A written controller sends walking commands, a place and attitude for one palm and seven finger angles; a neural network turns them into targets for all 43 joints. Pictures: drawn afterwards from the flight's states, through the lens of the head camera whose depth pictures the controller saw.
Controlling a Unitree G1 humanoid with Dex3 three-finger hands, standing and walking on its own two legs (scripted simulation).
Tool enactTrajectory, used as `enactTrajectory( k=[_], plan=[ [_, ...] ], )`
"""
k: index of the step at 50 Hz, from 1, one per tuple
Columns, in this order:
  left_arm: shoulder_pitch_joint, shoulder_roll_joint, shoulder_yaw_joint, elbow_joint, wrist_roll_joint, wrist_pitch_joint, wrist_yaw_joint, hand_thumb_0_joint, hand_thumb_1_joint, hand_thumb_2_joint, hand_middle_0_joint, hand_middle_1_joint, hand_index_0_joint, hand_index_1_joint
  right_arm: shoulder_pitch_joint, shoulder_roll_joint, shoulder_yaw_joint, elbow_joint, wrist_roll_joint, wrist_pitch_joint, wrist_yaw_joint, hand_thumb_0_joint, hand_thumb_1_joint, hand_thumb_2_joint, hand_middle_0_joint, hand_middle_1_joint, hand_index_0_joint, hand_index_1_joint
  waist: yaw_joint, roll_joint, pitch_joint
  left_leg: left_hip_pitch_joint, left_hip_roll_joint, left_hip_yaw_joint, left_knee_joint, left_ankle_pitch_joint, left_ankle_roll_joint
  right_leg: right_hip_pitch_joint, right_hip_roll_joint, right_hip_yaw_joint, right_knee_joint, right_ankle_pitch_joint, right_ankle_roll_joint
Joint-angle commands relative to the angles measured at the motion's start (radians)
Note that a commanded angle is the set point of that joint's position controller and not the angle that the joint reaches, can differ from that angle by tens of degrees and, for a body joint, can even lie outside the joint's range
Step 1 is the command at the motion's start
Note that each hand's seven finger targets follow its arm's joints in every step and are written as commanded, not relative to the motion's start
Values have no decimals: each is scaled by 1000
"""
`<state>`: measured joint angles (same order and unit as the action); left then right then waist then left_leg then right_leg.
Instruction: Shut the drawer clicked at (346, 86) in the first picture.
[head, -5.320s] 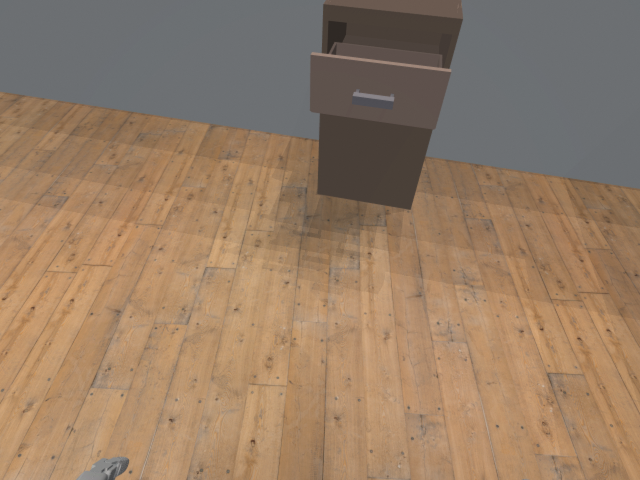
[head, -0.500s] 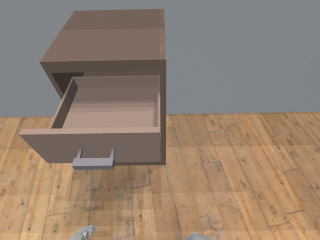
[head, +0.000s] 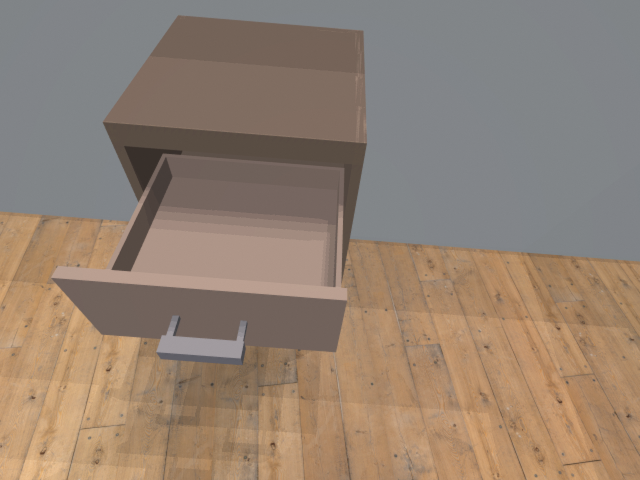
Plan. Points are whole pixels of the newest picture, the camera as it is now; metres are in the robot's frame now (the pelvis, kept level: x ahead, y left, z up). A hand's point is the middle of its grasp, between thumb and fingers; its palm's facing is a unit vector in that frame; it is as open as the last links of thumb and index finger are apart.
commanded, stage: come to a stop and stand still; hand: left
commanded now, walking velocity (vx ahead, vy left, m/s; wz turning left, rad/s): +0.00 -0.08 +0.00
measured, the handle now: (205, 336) +0.31 +0.20 -0.08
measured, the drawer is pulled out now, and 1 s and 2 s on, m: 0.28 0.28 0.28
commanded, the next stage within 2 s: look again from close up in 1.18 s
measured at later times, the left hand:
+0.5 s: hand out of the picture -0.02 +0.10 -0.18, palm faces +0.04 -0.99 -0.16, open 7.4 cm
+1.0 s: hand out of the picture +0.01 +0.12 -0.18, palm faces +0.06 -0.98 -0.18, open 7.4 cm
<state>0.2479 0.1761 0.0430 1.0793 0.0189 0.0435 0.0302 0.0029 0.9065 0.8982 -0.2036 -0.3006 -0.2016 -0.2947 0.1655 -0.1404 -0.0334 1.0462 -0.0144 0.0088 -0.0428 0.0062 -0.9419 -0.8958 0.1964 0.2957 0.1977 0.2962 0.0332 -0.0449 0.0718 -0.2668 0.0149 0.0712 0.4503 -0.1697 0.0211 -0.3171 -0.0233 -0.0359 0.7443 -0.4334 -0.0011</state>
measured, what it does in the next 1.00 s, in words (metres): steps on the spot: right foot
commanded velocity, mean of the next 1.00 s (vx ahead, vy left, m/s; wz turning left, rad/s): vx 0.00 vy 0.00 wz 0.00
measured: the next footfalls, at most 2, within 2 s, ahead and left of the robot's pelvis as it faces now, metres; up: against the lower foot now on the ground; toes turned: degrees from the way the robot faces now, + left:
right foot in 0.14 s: +0.00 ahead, -0.12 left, +0.00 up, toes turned -2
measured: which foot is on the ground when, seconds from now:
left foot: down 0.00-1.00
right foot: up 0.00-0.12, down 0.14-1.00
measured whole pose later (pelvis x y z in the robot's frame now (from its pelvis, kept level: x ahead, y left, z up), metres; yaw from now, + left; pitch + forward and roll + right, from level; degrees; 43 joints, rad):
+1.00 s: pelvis +0.04 -0.04 +0.00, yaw +0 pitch -1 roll +1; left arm 0.31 0.12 0.02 1.14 0.01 0.00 0.05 0.00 0.90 0.90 -0.20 -0.30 -0.20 -0.29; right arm 0.26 -0.13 -0.01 1.16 -0.01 0.00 -0.05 0.02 -0.93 -0.90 0.20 0.30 0.20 0.30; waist 0.00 -0.02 0.04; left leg -0.20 0.05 0.03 0.44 -0.22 -0.05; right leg -0.03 0.01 -0.05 0.40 -0.36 -0.03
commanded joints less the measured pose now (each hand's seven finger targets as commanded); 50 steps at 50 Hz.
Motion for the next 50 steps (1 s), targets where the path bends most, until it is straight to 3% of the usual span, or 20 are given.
enactTrajectory(
  k=[1,3,5,6,7,8,9,10,14,17,19,21,26,28,34,44,50],
  plan=[
    [94,42,5,-31,2,-12,3,0,900,900,-200,-300,-200,-300,41,-178,-37,-39,-5,-5,-9,0,-900,-900,200,300,200,300,-26,178,-134,159,279,-208,-129,392,159,-42,-13,26,41,-47,18],
    [99,35,-1,-27,-2,-17,5,0,900,900,-200,-300,-200,-300,58,-182,-41,-26,-5,-2,-4,0,-900,-900,200,300,200,300,-34,189,-151,169,264,-201,-111,369,144,9,-13,15,-86,-10,17],
    [141,35,-3,-8,0,-27,5,0,900,900,-200,-300,-200,-300,53,-177,-42,-18,2,2,1,0,-900,-900,200,300,200,300,-18,153,-152,122,216,-171,-60,258,97,118,-6,2,-297,158,18],
    [149,57,-3,-1,4,-32,8,0,900,900,-200,-300,-200,-300,63,-154,-40,-15,9,3,5,0,-900,-900,200,300,200,300,-24,92,-150,95,165,-142,-11,185,52,159,-29,45,-404,252,11],
    [128,95,-2,-1,6,-38,12,0,900,900,-200,-300,-200,-300,62,-113,-35,-17,16,3,8,0,-900,-900,200,300,200,300,-40,-3,-116,35,107,-89,39,73,5,162,-119,163,-440,322,-20],
    [88,124,-4,-7,3,-42,12,0,900,900,-200,-300,-200,-300,49,-78,-22,-25,16,7,15,0,-900,-900,200,300,200,300,-52,-93,-70,11,55,-48,35,-42,-27,109,-190,203,-454,357,-57],
    [56,126,-9,-11,0,-47,9,0,900,900,-200,-300,-200,-300,38,-69,-17,-25,11,11,21,0,-900,-900,200,300,200,300,-59,-112,-60,54,45,-46,23,-76,-38,45,-202,203,-470,309,-77],
    [36,115,-11,-12,-2,-54,11,0,900,900,-200,-300,-200,-300,29,-74,-14,-13,5,16,21,0,-900,-900,200,300,200,300,-58,-169,-23,71,52,-55,27,-64,-40,3,-178,197,-484,278,-77],
    [60,86,-20,7,-10,-55,11,0,900,900,-200,-300,-200,-300,75,-78,-2,42,6,6,17,0,-900,-900,200,300,200,300,-52,-43,9,111,80,-80,-35,73,-31,28,-108,128,-472,252,-41],
    [67,85,-19,15,-9,-47,11,0,900,900,-200,-300,-200,-300,87,-87,1,59,3,16,20,0,-900,-900,200,300,200,300,-46,-24,92,97,74,-79,-33,-16,-40,-49,-107,149,-550,-19,-40],
    [75,92,-14,15,-8,-43,9,0,900,900,-200,-300,-200,-300,113,-79,4,71,1,21,20,0,-900,-900,200,300,200,300,-45,-17,135,85,68,-68,-21,-36,-41,-79,-109,159,-582,-96,-43],
    [75,80,-14,15,-10,-44,9,0,900,900,-200,-300,-200,-300,143,-67,9,81,-2,16,17,0,-900,-900,200,300,200,300,-49,32,128,81,72,-77,-26,-9,-39,-63,-105,152,-562,-62,-50],
    [104,57,-14,32,-16,-49,7,0,900,900,-200,-300,-200,-300,177,-58,16,93,1,-1,6,0,-900,-900,200,300,200,300,-36,87,71,66,84,-91,-52,68,-37,50,-82,117,-510,103,-47],
    [121,51,-13,39,-18,-54,8,0,900,900,-200,-300,-200,-300,186,-58,17,97,2,-8,2,0,-900,-900,200,300,200,300,-31,73,22,80,90,-90,-48,121,-37,106,-81,97,-485,213,-43],
    [146,35,-13,50,-17,-56,13,0,900,900,-200,-300,-200,-300,210,-60,15,105,8,-18,-7,0,-900,-900,200,300,200,300,-27,46,-42,115,100,-81,-30,213,-28,184,-75,61,-430,443,-34],
    [165,27,-14,53,-11,-53,20,0,900,900,-200,-300,-200,-300,192,-59,13,98,10,-16,-11,0,-900,-900,200,300,200,300,-32,23,-5,134,100,-79,-18,258,-15,170,-70,50,-409,494,-23],
    [168,33,-15,52,-10,-53,21,0,900,900,-200,-300,-200,-300,174,-76,16,90,8,-21,-12,0,-900,-900,200,300,200,300,-31,49,-10,168,101,-82,-18,324,-7,172,-76,49,-406,502,-21]
  ],
)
